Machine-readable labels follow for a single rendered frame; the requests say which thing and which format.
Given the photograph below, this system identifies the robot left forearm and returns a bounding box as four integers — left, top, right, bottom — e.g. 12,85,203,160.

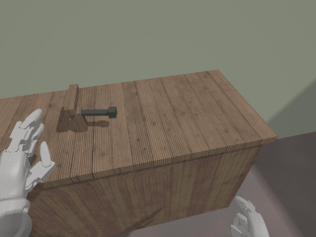
0,197,33,237

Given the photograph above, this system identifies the robot right hand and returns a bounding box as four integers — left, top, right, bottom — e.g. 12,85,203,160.
230,196,270,237

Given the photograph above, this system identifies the tap lever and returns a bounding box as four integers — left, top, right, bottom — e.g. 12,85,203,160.
81,107,118,119

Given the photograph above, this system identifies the counter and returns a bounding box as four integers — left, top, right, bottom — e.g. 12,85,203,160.
0,69,277,237

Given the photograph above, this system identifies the robot left hand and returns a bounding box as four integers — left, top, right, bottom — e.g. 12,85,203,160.
0,109,55,200

